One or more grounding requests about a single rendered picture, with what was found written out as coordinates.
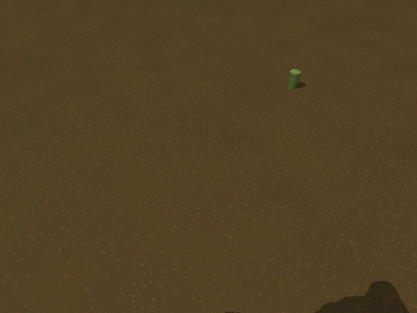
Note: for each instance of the cup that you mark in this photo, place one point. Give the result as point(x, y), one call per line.
point(293, 78)

